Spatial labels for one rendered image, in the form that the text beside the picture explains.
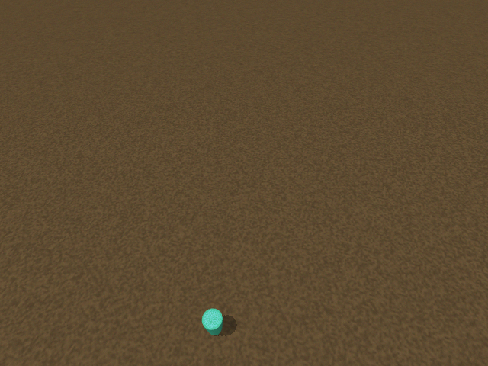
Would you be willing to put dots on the cup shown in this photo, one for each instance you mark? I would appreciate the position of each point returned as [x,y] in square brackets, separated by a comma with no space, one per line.
[213,321]

